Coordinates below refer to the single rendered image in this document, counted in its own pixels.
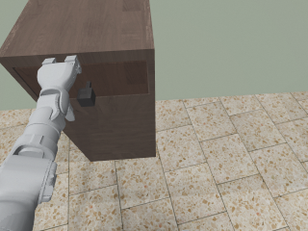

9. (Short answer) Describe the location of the handle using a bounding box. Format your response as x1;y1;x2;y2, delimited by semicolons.
76;81;96;107

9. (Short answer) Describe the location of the left robot upper arm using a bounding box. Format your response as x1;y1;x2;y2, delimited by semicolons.
0;154;58;231

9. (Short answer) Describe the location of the left robot hand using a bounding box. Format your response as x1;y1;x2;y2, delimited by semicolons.
37;55;82;121

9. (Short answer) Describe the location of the left robot forearm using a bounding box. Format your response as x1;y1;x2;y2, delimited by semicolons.
0;86;69;177

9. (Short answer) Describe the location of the drawer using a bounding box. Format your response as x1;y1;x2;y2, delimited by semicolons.
15;60;148;98

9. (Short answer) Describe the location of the cabinet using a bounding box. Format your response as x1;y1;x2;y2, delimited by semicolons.
0;0;156;162

